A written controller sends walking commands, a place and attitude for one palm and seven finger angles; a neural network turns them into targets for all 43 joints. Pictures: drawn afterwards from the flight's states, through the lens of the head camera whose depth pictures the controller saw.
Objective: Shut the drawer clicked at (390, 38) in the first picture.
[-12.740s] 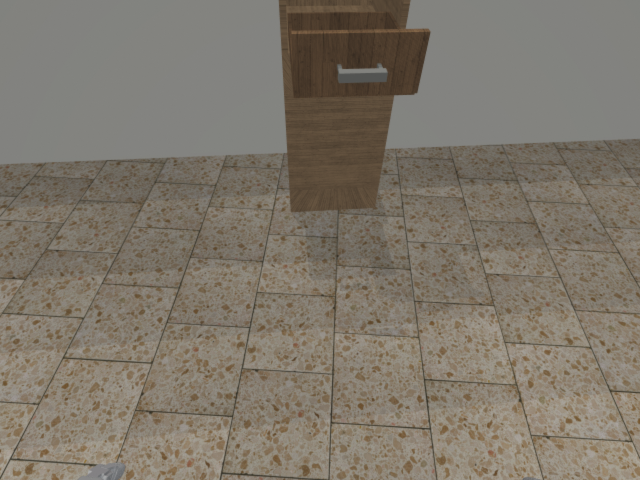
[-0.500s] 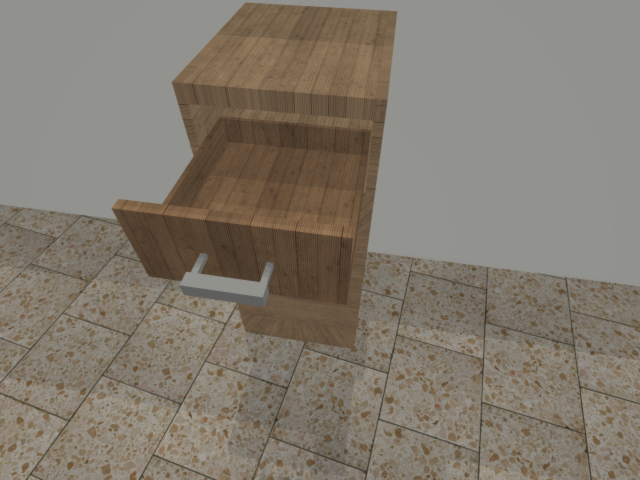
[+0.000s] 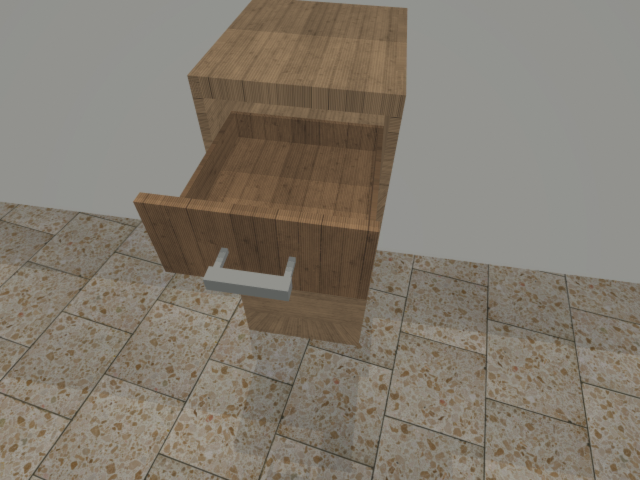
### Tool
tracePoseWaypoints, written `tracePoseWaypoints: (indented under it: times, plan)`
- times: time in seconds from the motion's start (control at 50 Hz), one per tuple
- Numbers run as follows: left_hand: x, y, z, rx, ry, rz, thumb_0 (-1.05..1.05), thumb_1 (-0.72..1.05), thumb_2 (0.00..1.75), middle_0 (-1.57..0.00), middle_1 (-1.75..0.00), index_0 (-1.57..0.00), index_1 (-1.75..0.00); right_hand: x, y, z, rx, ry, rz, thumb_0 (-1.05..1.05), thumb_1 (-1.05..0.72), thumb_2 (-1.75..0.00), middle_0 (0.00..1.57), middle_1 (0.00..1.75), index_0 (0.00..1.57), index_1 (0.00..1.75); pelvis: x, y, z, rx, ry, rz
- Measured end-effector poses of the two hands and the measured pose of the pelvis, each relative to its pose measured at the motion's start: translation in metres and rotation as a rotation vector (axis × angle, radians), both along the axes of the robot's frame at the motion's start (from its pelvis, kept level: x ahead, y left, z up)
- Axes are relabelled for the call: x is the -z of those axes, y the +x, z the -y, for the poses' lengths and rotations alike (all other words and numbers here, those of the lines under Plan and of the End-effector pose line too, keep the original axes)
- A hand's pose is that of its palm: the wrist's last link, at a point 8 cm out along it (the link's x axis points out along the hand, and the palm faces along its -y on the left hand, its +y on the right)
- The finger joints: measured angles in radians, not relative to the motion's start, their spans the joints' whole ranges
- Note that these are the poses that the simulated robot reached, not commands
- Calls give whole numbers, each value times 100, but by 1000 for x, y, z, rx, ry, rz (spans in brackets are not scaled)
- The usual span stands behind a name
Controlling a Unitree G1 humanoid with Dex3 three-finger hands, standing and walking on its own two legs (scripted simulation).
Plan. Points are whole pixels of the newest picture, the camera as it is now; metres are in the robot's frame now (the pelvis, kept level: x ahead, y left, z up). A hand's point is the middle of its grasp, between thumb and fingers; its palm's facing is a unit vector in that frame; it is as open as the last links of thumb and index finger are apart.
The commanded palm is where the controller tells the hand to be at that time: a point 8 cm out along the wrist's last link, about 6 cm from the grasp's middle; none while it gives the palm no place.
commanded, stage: look again from close up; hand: left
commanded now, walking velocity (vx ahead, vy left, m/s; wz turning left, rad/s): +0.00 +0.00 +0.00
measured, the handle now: (252, 271) +0.38 +0.13 +0.03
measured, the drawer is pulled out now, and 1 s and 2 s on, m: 0.29 0.29 0.29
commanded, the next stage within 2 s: shuffle to correct the standing spot in 0.20 s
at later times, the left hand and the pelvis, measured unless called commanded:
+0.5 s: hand out of the picture +0.01 +0.20 -0.17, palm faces -0.05 -0.98 -0.18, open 7.4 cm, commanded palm none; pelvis +0.01 +0.03 +0.00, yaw -3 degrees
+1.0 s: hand out of the picture +0.13 +0.14 -0.17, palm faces -0.04 -0.98 -0.20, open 7.3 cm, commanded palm none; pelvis +0.06 -0.04 +0.00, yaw -4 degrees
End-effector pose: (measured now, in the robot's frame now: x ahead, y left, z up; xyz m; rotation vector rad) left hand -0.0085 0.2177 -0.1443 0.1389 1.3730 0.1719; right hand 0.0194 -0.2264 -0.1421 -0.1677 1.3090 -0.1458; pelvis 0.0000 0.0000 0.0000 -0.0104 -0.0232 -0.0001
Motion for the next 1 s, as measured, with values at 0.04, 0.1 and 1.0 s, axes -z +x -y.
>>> tracePoseWaypoints:
  times: [0.04,0.1,1.0]
  plan:
    - [-2,6,-9,5,6,20,0,91,90,-20,-30,-20,-30,-1,-2,-6,-9,2,-3,1,-94,-90,20,30,20,30,-1,-1,-6,1,2,1]
    - [-5,13,-21,18,13,36,0,91,90,-20,-30,-20,-30,-2,-5,-14,-14,6,-14,1,-94,-90,20,30,20,30,-3,-1,-13,3,6,-2]
    - [-1,132,30,110,5,117,0,93,90,-20,-30,-20,-30,-1,54,43,76,-1,-12,0,-91,-90,20,30,20,30,2,57,39,66,14,-14]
